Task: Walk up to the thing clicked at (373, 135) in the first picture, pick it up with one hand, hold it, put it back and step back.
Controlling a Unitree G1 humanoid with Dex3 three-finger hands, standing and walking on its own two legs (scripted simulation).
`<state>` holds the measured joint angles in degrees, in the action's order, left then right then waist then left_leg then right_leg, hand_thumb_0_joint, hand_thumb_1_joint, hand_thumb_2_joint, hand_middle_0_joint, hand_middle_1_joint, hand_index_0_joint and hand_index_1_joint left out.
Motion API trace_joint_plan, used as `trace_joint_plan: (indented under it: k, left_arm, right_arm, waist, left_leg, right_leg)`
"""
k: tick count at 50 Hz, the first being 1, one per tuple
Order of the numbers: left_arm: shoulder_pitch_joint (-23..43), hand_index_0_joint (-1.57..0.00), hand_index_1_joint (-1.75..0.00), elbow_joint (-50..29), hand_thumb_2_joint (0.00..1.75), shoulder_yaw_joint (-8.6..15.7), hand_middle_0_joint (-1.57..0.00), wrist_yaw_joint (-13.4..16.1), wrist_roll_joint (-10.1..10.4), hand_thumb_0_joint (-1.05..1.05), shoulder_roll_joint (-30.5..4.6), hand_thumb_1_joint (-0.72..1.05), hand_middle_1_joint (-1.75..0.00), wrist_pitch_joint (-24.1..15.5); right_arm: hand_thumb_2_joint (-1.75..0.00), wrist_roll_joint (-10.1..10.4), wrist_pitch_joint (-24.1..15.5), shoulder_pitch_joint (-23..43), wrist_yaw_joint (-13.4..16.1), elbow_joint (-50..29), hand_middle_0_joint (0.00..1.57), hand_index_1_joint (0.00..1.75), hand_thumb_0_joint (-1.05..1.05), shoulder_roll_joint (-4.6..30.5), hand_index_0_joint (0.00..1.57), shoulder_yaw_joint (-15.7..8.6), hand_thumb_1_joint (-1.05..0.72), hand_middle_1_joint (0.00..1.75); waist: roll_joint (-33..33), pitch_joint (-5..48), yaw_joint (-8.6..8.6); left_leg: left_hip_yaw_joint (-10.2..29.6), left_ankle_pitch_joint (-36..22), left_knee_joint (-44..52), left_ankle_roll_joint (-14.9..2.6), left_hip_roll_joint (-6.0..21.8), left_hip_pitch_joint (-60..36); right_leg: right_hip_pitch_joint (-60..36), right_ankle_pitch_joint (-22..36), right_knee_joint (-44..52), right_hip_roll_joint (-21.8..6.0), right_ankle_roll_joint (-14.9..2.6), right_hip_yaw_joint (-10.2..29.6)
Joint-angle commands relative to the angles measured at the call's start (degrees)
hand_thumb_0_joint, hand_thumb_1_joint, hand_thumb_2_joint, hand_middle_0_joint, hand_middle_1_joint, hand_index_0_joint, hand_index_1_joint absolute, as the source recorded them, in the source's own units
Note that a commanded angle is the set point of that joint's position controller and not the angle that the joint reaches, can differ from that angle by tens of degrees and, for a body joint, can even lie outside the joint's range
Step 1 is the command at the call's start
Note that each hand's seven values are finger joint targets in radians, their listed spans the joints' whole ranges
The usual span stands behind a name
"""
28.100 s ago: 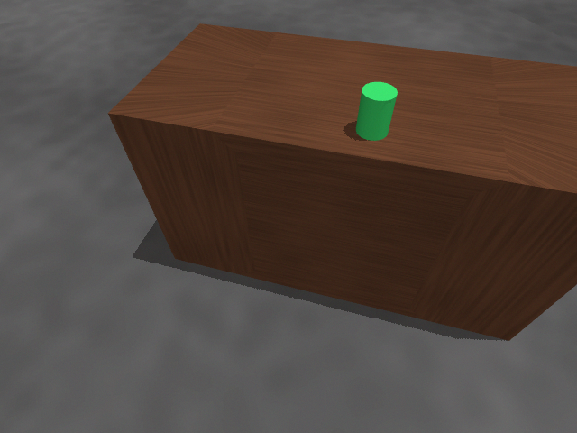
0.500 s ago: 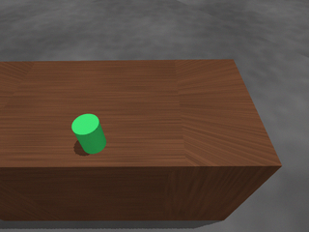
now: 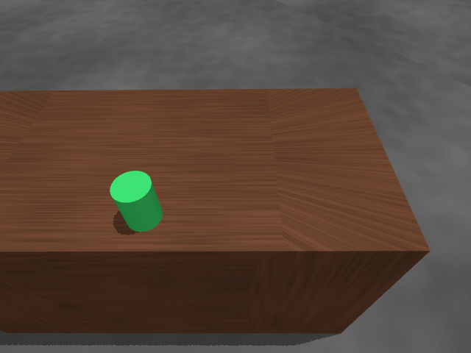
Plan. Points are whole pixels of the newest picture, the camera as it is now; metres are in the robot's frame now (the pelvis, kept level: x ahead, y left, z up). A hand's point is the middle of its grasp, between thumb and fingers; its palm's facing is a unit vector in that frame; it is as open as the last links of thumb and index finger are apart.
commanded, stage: stand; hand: left
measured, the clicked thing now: (138, 202) +0.41 +0.23 -0.03
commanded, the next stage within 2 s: step back in 0.54 s
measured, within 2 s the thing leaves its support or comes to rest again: neither
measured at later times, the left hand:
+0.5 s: hand out of the picture +0.07 +0.25 -0.16, palm faces -0.03 -0.94 -0.35, open 7.4 cm
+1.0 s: hand out of the picture +0.07 +0.31 -0.19, palm faces -0.01 -0.93 -0.38, open 7.4 cm
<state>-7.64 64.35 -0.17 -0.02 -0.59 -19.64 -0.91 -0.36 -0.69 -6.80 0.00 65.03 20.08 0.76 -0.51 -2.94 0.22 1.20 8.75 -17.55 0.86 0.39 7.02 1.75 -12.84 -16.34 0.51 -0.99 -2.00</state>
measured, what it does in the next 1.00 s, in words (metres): steps on the spot: left foot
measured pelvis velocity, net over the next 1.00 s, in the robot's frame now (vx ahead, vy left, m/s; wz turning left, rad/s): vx -0.08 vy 0.05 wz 0.04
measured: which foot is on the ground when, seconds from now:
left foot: down 0.00-0.78, up 0.80-0.94, down 0.96-1.00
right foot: down 0.00-0.96, up 0.98-1.00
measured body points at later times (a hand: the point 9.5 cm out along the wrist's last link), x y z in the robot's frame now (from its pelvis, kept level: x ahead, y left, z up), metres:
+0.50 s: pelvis +0.00 +0.00 +0.00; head +0.02 +0.00 +0.45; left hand +0.07 +0.30 -0.13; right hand +0.08 -0.30 -0.14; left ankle +0.01 +0.13 -0.75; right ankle -0.04 -0.10 -0.75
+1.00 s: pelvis -0.08 +0.05 -0.04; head -0.01 +0.06 +0.40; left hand +0.07 +0.36 -0.16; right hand +0.00 -0.29 -0.15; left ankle -0.07 +0.16 -0.75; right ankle -0.05 -0.10 -0.73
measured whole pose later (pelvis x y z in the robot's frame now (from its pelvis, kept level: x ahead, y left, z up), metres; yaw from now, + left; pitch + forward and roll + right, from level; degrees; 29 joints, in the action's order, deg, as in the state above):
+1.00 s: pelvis -0.08 +0.05 -0.04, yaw +2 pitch -2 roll +1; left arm -1.3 49.1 2.9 0.7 -0.9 -23.4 3.2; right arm -1.0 1.4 -9.4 -1.0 52.5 23.2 -4.2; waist 3.0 -11.8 1.2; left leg 1.8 21.3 -43.5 -0.8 -2.1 19.5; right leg 24.0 -29.7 -52.5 -1.8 -0.5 3.7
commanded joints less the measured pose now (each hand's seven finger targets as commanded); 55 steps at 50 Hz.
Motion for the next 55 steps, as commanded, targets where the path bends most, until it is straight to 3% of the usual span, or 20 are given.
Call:
trace_joint_plan:
  k: [1, 25, 26, 27, 31, 35, 37, 38, 39, 40, 41, 44, 45, 46, 47, 48, 49, 50, 52, 55]
  left_arm:
    - [1.33, -0.2, -0.3, -2.87, 0.9, 2.62, -0.2, 0.94, 0.07, 0.0, -12.65, 0.9, -0.3, -0.95]
    - [1.03, -0.2, -0.3, -2.81, 0.9, 2.62, -0.2, 0.85, 0.21, 0.0, -12.57, 0.9, -0.3, -0.77]
    - [1.25, -0.2, -0.3, -2.99, 0.9, 2.7, -0.2, 0.97, 0.18, 0.0, -12.54, 0.9, -0.3, -0.75]
    - [2.5, -0.2, -0.3, -4.62, 0.9, 5.26, -0.2, 1.04, 1.17, 0.0, -16.48, 0.9, -0.3, 0.05]
    - [1.84, -0.2, -0.3, -8.71, 0.9, 5.91, -0.2, 1.19, 1.36, 0.0, -15.17, 0.9, -0.3, 1.03]
    - [3.02, -0.2, -0.3, -12.33, 0.9, 6.22, -0.2, 1.0, 0.88, 0.0, -15.69, 0.9, -0.3, 2.28]
    - [3.62, -0.2, -0.3, -13.75, 0.9, 6.59, -0.2, 0.9, 0.56, 0.0, -16.72, 0.9, -0.3, 2.6]
    - [4.75, -0.2, -0.3, -14.67, 0.9, 6.8, -0.2, 0.88, 0.15, 0.0, -17.74, 0.9, -0.3, 2.65]
    - [5.65, -0.2, -0.3, -15.81, 0.9, 6.99, -0.2, 0.92, -0.49, 0.0, -18.52, 0.9, -0.3, 2.47]
    - [6.22, -0.2, -0.3, -16.76, 0.9, 7.25, -0.2, 1.0, -1.3, 0.0, -19.8, 0.9, -0.3, 2.14]
    - [7.61, -0.2, -0.3, -17.74, 0.9, 7.38, -0.2, 1.17, -1.46, 0.0, -20.07, 0.9, -0.3, 1.95]
    - [9.44, -0.2, -0.3, -19.25, 0.9, 7.04, -0.2, 1.44, -1.73, 0.0, -18.71, 0.9, -0.3, 1.83]
    - [8.87, -0.2, -0.3, -19.52, 0.9, 6.8, -0.2, 1.44, -1.37, 0.0, -18.18, 0.9, -0.3, 2.16]
    - [8.49, -0.2, -0.3, -19.79, 0.9, 6.64, -0.2, 1.29, -0.58, 0.0, -17.75, 0.9, -0.3, 2.62]
    - [5.41, -0.2, -0.3, -20.01, 0.9, 6.12, -0.2, 1.26, 0.23, 0.0, -14.65, 0.9, -0.3, 3.15]
    - [4.25, -0.2, -0.3, -20.42, 0.9, 5.84, -0.2, 1.71, 0.33, 0.0, -11.89, 0.9, -0.3, 3.57]
    - [4.7, -0.2, -0.3, -20.18, 0.9, 6.39, -0.2, 2.43, -0.04, 0.0, -14.39, 0.9, -0.3, 3.96]
    - [5.58, -0.2, -0.3, -19.4, 0.9, 6.54, -0.2, 2.74, -0.11, 0.0, -15.13, 0.9, -0.3, 3.92]
    - [1.47, -0.2, -0.3, -17.35, 0.9, 6.39, -0.2, 2.53, 0.68, 0.0, -14.48, 0.9, -0.3, 3.82]
    - [-0.06, -0.2, -0.3, -17.85, 0.9, 6.76, -0.2, 1.86, 0.03, 0.0, -14.49, 0.9, -0.3, 3.27]
  right_arm:
    - [-0.9, -0.1, -0.94, 1.74, 0.87, -3.27, 0.2, 0.3, 0.0, 11.89, 0.2, -2.07, -0.9, 0.3]
    - [-0.9, -0.01, -1.13, 1.71, 1.05, -3.62, 0.2, 0.3, 0.0, 11.82, 0.2, -1.73, -0.9, 0.3]
    - [-0.9, -0.05, -1.08, 1.93, 1.09, -3.72, 0.2, 0.3, 0.0, 12.04, 0.2, -1.93, -0.9, 0.3]
    - [-0.9, 0.47, -0.15, 3.48, 0.79, -5.01, 0.2, 0.3, 0.0, 15.67, 0.2, -3.84, -0.9, 0.3]
    - [-0.9, 1.16, 0.97, 1.35, 0.58, -8.52, 0.2, 0.3, 0.0, 14.89, 0.2, -4.99, -0.9, 0.3]
    - [-0.9, 0.91, 2.15, 1.62, 0.49, -12.12, 0.2, 0.3, 0.0, 15.32, 0.2, -6.18, -0.9, 0.3]
    - [-0.9, 0.94, 2.69, 1.12, 0.33, -13.44, 0.2, 0.3, 0.0, 14.53, 0.2, -6.45, -0.9, 0.3]
    - [-0.9, 0.88, 2.98, 0.48, 0.15, -13.96, 0.2, 0.3, 0.0, 13.96, 0.2, -6.66, -0.9, 0.3]
    - [-0.9, 0.5, 3.4, -0.52, -0.13, -14.57, 0.2, 0.3, 0.0, 13.38, 0.2, -6.73, -0.9, 0.3]
    - [-0.9, 0.22, 3.7, -2.08, -0.32, -15.3, 0.2, 0.3, 0.0, 13.77, 0.2, -7.08, -0.9, 0.3]
    - [-0.9, 0.36, 3.73, -3.41, -0.47, -15.64, 0.2, 0.3, 0.0, 14.68, 0.2, -7.55, -0.9, 0.3]
    - [-0.9, 0.57, 2.7, -5.6, -0.51, -15.43, 0.2, 0.3, 0.0, 14.41, 0.2, -7.75, -0.9, 0.3]
    - [-0.9, 0.12, 2.22, -6.87, -0.48, -14.91, 0.2, 0.3, 0.0, 13.85, 0.2, -7.79, -0.9, 0.3]
    - [-0.9, -0.17, 1.59, -9.04, -0.32, -14.04, 0.2, 0.3, 0.0, 13.9, 0.2, -7.88, -0.9, 0.3]
    - [-0.9, -1.67, 1.07, -6.86, -0.03, -15.15, 0.2, 0.3, 0.0, 17.04, 0.2, -8.61, -0.9, 0.3]
    - [-0.9, -2.18, 0.55, -5.5, 0.04, -16.85, 0.2, 0.3, 0.0, 20.43, 0.2, -9.04, -0.9, 0.3]
    - [-0.9, -0.85, 0.55, -6.6, 0.0, -16.91, 0.2, 0.3, 0.0, 24.22, 0.2, -9.62, -0.9, 0.3]
    - [-0.9, -0.92, 0.58, -4.71, 0.37, -17.18, 0.2, 0.3, 0.0, 22.54, 0.2, -9.45, -0.9, 0.3]
    - [-0.9, -1.29, 0.71, 1.26, 1.42, -18.46, 0.2, 0.3, 0.0, 18.23, 0.2, -8.33, -0.9, 0.3]
    - [-0.9, -1.31, 0.7, -2.16, 2.04, -18.76, 0.2, 0.3, 0.0, 15.97, 0.2, -7.68, -0.9, 0.3]
  waist:
    - [0.73, 3.46, -0.1]
    - [0.08, 3.82, -0.4]
    - [0.15, 4.52, -0.48]
    - [1.11, -1.71, -0.16]
    - [0.93, 8.18, 0.19]
    - [1.84, 8.5, 0.24]
    - [4.83, 6.98, 0.08]
    - [8.37, 6.23, 0.09]
    - [12.03, 4.68, 0.07]
    - [12.9, 3.86, 0.35]
    - [11.1, 3.27, 1.29]
    - [10.07, 2.37, 1.26]
    - [9.41, 3.01, 1.8]
    - [6.03, 4.68, 2.59]
    - [-5.9, 4.29, 1.15]
    - [-11.65, 3.62, 0.19]
    - [-11.14, 7.37, 2.72]
    - [-7.49, 6.88, 2.36]
    - [-6.29, 5.85, -1.33]
    - [-6.66, 6.9, -0.18]
  left_leg:
    - [5.79, -10.19, 0.91, -2.12, 6.77, -2.33]
    - [5.68, -13.75, 0.58, -2.02, 6.86, -2.85]
    - [5.69, -13.84, 0.1, -2.19, 7.03, -3.08]
    - [5.75, -24.08, -5.54, -4.22, 5.99, 2.29]
    - [4.57, -27.32, -13.31, -6.75, 5.64, 1.56]
    - [5.99, -20.38, -20.07, -8.71, 4.33, 5.08]
    - [4.75, -11.65, -26.49, -8.05, 1.13, 6.95]
    - [2.76, -2.84, -32.78, -6.85, -1.74, 7.27]
    - [2.74, 15.26, -39.06, -5.52, -3.8, 8.78]
    - [5.13, 24.79, -43.88, -4.81, -2.81, 10.97]
    - [7.05, 25.84, -45.35, -4.78, -1.61, 11.08]
    - [2.58, 19.98, -32.9, -3.44, -1.17, 12.85]
    - [0.67, 14.48, -22.58, -3.33, -1.17, 11.34]
    - [-0.21, 0.38, -12.43, -3.25, -0.79, 8.09]
    - [13.25, -15.86, -7.49, -5.81, 6.47, 5.3]
    - [26.99, -29.39, -6.33, -11.2, 15.74, 1.86]
    - [31.93, -30.75, -5.55, -17.97, 21.5, 4.66]
    - [30.19, -27.53, -5.68, -17.79, 20.3, 5.66]
    - [18.24, -21.6, -8.32, -14.79, 14.71, 3.25]
    - [15.49, -25.32, -10.92, -16.11, 14.42, -2.14]
  right_leg:
    - [1.97, 10.85, 3.17, -8.57, -0.32, 6.46]
    - [1.6, 13.18, 2.06, -8.42, -0.25, 5.95]
    - [0.89, 13.25, 2.13, -8.62, -0.24, 6.04]
    - [4.22, 22.94, -3.94, -7.22, -0.56, 5.51]
    - [2.28, 25.01, -11.88, -7.77, -4.31, 5.16]
    - [7.78, 18.96, -16.53, -10.34, -7.96, 8.38]
    - [11.79, 17.87, -15.2, -13.72, -10.77, 11.59]
    - [14.66, 18.49, -12.54, -17.58, -13.19, 15.06]
    - [17.59, 20.88, -8.68, -22.52, -15.74, 18.91]
    - [18.79, 22.22, -7.84, -25.65, -17.71, 21.38]
    - [20.31, 21.33, -9.28, -25.31, -17.45, 20.3]
    - [15.5, 21.18, -15.14, -18.66, -11.48, 13.36]
    - [13.26, 19.93, -18.65, -16.03, -9.04, 11.18]
    - [11.86, 16.55, -25.06, -12.6, -6.56, 8.38]
    - [17.96, 5.85, -36.57, -4.21, -2.58, 3.73]
    - [27.28, -23.97, -43.57, 4.98, -0.68, 5.51]
    - [24.52, -29.45, -51.35, 5.97, -0.38, 11.98]
    - [24.58, -27.8, -55.04, 6.21, -0.64, 15.21]
    - [27.62, -19.83, -57.29, 5.09, -0.41, 15.09]
    - [27.61, -18.37, -54.38, 4.13, 1.45, 11.98]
